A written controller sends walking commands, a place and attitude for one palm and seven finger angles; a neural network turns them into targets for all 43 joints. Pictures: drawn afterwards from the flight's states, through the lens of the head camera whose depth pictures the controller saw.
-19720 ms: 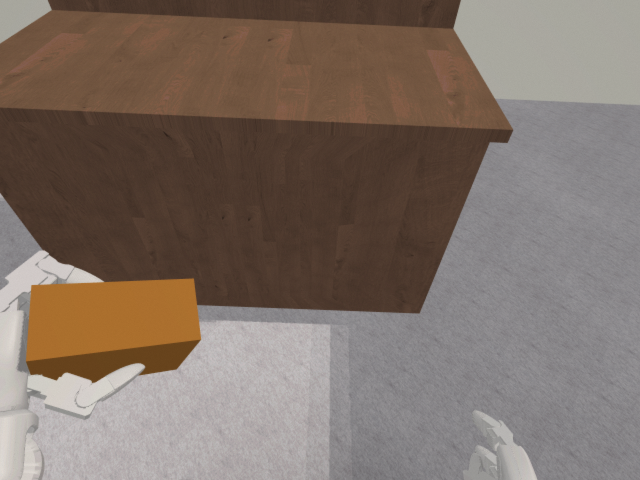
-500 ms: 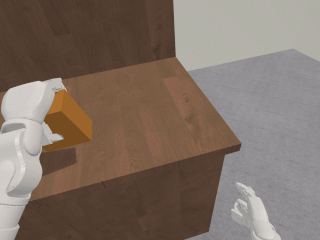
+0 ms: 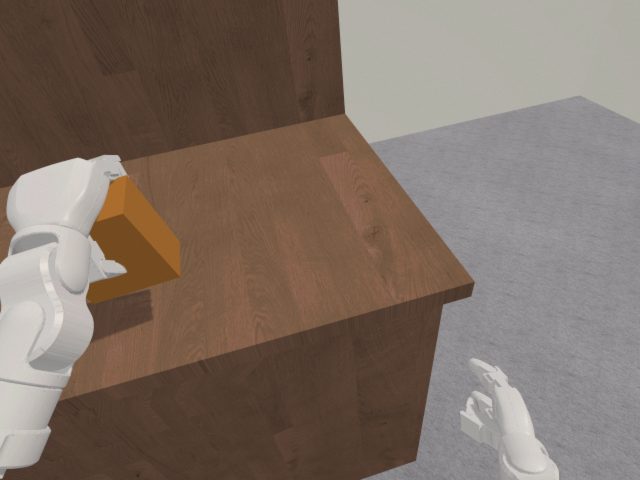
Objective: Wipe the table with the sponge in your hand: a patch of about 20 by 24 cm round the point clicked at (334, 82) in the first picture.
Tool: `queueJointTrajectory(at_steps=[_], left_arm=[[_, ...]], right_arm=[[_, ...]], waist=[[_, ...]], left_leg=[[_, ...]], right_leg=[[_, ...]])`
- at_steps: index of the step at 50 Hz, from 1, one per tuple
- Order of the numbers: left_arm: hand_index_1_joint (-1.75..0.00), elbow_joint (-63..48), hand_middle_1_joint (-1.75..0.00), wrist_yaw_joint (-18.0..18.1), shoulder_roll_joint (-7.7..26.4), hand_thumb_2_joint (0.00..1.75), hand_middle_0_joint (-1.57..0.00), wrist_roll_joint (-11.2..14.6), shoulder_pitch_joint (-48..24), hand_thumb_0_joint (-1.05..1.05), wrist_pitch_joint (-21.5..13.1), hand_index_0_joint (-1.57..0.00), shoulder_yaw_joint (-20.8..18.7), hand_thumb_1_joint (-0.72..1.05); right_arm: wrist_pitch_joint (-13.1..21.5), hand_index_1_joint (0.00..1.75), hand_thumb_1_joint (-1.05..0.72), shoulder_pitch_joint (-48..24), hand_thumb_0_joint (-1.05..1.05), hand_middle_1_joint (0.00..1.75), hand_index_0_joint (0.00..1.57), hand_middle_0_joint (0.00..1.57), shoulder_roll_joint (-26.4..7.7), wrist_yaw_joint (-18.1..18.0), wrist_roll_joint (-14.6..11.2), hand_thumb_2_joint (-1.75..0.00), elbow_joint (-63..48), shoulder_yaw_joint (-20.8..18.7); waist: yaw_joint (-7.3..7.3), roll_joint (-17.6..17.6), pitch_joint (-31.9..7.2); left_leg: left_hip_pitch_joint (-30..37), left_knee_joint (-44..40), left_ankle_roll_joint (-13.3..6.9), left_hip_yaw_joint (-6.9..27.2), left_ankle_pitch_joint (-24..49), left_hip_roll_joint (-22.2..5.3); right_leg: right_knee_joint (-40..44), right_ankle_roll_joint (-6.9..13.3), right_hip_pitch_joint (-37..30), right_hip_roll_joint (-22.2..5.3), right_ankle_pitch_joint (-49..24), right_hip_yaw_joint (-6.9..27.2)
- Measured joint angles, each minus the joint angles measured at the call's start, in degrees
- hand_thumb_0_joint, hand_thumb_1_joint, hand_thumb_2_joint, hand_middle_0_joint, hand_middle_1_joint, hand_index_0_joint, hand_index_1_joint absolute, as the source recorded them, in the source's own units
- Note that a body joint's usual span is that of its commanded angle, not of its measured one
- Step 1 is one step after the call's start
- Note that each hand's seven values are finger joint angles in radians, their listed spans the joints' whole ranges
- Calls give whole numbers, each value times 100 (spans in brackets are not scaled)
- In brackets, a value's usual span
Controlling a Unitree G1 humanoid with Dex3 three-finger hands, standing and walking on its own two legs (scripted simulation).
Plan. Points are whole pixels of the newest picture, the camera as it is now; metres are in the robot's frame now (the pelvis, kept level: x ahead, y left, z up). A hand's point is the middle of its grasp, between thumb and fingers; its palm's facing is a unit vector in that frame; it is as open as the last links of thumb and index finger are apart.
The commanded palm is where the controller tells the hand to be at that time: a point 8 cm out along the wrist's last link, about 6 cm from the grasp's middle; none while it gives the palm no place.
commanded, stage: move the sponge above the wiping area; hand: left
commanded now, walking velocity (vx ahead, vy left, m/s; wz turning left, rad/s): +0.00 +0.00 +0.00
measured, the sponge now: (120, 253) +0.29 +0.31 +0.17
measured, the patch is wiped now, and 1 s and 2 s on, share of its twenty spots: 0.15 0.15 0.15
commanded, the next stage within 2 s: lower the sponge onto the table in 0.40 s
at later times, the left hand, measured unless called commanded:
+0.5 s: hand (103, 229) +0.28 +0.29 +0.22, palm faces +0.25 -0.03 -0.97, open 10.3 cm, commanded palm +0.23 +0.28 +0.27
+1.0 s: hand (113, 257) +0.27 +0.29 +0.19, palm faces +0.14 -0.07 -0.99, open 10.3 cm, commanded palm +0.23 +0.28 +0.26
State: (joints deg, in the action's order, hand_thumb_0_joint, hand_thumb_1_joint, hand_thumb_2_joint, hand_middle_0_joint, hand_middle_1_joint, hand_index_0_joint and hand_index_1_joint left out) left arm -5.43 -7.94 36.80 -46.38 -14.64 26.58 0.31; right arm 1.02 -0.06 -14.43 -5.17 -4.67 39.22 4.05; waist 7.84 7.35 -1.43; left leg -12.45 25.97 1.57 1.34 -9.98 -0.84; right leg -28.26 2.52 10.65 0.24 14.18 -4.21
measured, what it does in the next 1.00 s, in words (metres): stands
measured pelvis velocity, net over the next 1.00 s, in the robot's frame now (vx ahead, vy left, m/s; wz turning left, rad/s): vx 0.01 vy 0.00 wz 0.00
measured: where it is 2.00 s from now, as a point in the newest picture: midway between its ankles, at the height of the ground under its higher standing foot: outside the picture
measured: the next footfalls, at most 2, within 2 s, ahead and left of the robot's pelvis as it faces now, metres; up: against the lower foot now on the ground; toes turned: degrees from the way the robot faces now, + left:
none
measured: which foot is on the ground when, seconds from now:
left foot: down 0.00-1.00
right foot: down 0.00-1.00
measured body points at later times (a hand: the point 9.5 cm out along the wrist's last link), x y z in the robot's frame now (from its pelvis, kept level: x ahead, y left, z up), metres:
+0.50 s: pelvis +0.00 -0.01 +0.00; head -0.02 -0.07 +0.44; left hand +0.26 +0.29 +0.27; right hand +0.27 -0.19 -0.08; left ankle +0.05 +0.14 -0.74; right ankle +0.02 -0.09 -0.74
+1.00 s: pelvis +0.01 +0.00 +0.00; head -0.01 -0.07 +0.44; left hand +0.26 +0.29 +0.24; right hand +0.27 -0.20 -0.08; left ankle +0.05 +0.14 -0.74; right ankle +0.02 -0.09 -0.74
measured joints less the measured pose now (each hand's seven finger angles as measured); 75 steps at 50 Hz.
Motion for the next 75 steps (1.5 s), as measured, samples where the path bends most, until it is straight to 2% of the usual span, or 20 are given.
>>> queueJointTrajectory(at_steps=[6,11,16,20,23,27,30,34,37,41,45,48,52,54,56,59,63,69,73,75], left_arm=[[-129,-297,-129,-292,-110,102,-74,55,656,0,133,-74,-25,-52],[-129,-622,-129,-365,-133,102,-74,-43,1020,0,-79,-75,268,-52],[-128,-624,-129,-50,-1,102,-74,-63,742,0,-348,-75,263,-52],[-128,-358,-129,100,27,102,-74,33,321,0,-231,-75,26,-52],[-128,-270,-129,54,-13,102,-74,85,223,0,-63,-75,-115,-52],[-129,-329,-129,-101,-195,102,-74,97,394,0,73,-74,-1,-52],[-129,-406,-129,-203,-304,102,-74,69,594,0,21,-74,241,-52],[-128,-405,-129,-199,-231,102,-74,-69,649,0,-127,-75,467,-52],[-128,-464,-129,-70,-99,102,-74,-110,595,0,-159,-75,391,-52],[-128,-454,-129,65,0,102,-74,-9,442,0,-61,-75,67,-52],[-128,-404,-129,-18,16,102,-74,68,465,0,128,-74,-197,-52],[-129,-366,-129,-151,-82,102,-74,81,639,0,197,-74,-151,-52],[-129,-347,-129,-312,-244,102,-74,-5,862,0,86,-74,195,-52],[-129,-412,-129,-310,-237,102,-74,-194,909,0,-73,-74,368,-52],[-129,-533,-129,-256,-166,102,-74,-249,906,0,-259,-74,426,-52],[-129,-556,-129,-28,-123,102,-74,-162,799,0,-461,-74,340,-52],[-129,-208,-129,150,-137,102,-74,-13,545,0,-294,-74,84,-52],[-129,-60,-129,-36,-189,102,-74,-38,792,0,46,-74,-78,-51],[-129,-298,-129,-124,-250,102,-74,-286,1052,0,-89,-74,166,-51],[-129,-457,-129,-140,-219,102,-74,-311,1077,0,-250,-74,243,-51]], right_arm=[[-128,30,-90,145,2,30,20,20,-100,69,-28,-90,-218,-10],[-78,30,-90,253,2,30,20,20,-188,28,44,-90,-159,-75],[48,30,-90,253,2,30,20,20,-164,-17,73,-90,9,-133],[50,30,-90,156,2,30,20,20,-94,1,34,-90,73,-112],[21,30,-90,110,2,30,20,20,-54,17,-6,-90,-11,-82],[-14,30,-90,105,2,30,20,20,-57,43,-48,-90,-162,-43],[-26,30,-90,105,2,30,20,20,-66,30,-23,-90,-212,-10],[-7,30,-90,121,2,30,20,20,-64,10,51,-90,-179,-4],[5,30,-90,130,2,30,20,20,-82,22,73,-90,-119,-40],[-27,30,-90,128,2,30,20,20,-128,49,47,-90,-40,-86],[-104,30,-90,144,2,30,20,20,-158,59,-12,-90,-95,-100],[-121,30,-90,178,2,30,20,20,-179,51,-50,-90,-177,-99],[-58,30,-90,201,2,30,20,20,-169,2,-24,-90,-209,-83],[-14,30,-90,216,2,30,20,20,-144,-12,31,-90,-189,-83],[38,30,-90,220,2,30,20,20,-118,-21,72,-90,-146,-80],[85,30,-90,231,2,30,20,20,-65,-2,98,-90,-66,-91],[5,30,-90,169,2,30,20,20,-16,38,57,-90,19,-53],[-96,30,-90,189,2,30,20,20,-62,77,17,-90,-124,-41],[-54,30,-90,250,2,30,20,20,-145,51,47,-90,-148,-85],[-22,30,-90,278,2,30,20,20,-162,34,73,-90,-121,-109]], waist=[[-107,62,-70],[-30,6,33],[101,-4,121],[104,24,81],[50,67,15],[-14,118,-50],[-35,96,-46],[-19,-6,9],[21,-39,59],[50,-9,41],[14,38,-29],[-27,70,-57],[-37,42,2],[-26,5,41],[9,-16,79],[36,-26,66],[35,-22,12],[-70,-4,-28],[-64,-3,3],[-29,-14,20]], left_leg=[[-99,90,-5,-41,-74,-9],[-49,165,-1,-17,-136,-1],[60,133,27,30,-126,-21],[61,82,45,49,-88,-32],[15,62,45,44,-72,-31],[-41,61,31,36,-71,-14],[-55,78,21,22,-87,-3],[-24,92,33,6,-112,-10],[45,77,48,-9,-125,-34],[70,60,54,-4,-125,-49],[9,73,45,11,-123,-42],[-46,102,30,29,-129,-25],[-72,145,11,39,-141,-2],[-56,155,7,45,-146,4],[-10,152,11,34,-151,-4],[44,126,16,36,-147,-7],[41,90,23,13,-128,-26],[-51,109,1,6,-123,-16],[-58,160,-29,25,-154,17],[-27,163,-40,34,-160,30]], right_leg=[[-108,-2,121,6,68,43],[-197,18,67,-1,151,21],[-131,48,-70,24,137,-22],[-77,54,-75,36,100,-39],[-69,47,-23,35,87,-33],[-84,32,41,18,93,-26],[-129,27,73,6,122,-11],[-178,49,64,12,161,7],[-149,70,-3,38,158,24],[-94,66,-46,54,137,20],[-82,47,-1,48,127,7],[-98,31,37,32,132,-11],[-151,23,62,9,156,-20],[-163,25,44,4,165,-25],[-151,34,0,12,162,-13],[-105,32,-64,16,147,-14],[-56,25,-56,35,108,11],[-57,2,29,25,92,19],[-88,-19,13,-5,123,1],[-86,-24,-24,-18,133,-8]])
